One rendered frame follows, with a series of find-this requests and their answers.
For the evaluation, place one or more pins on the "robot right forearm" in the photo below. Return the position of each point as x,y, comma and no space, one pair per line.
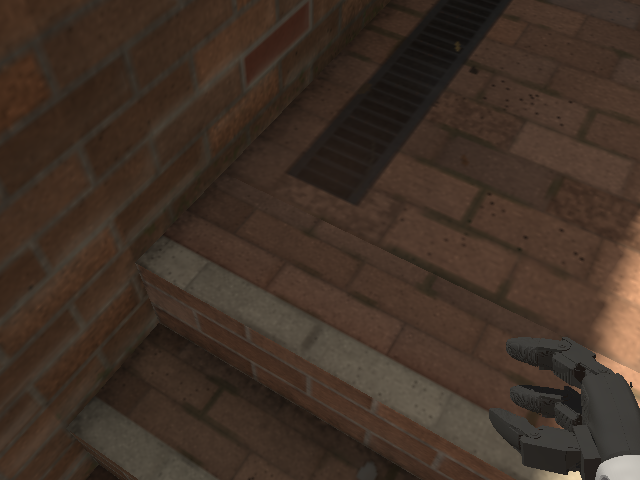
626,467

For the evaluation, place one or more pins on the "right robot hand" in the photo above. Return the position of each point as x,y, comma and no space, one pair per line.
601,423

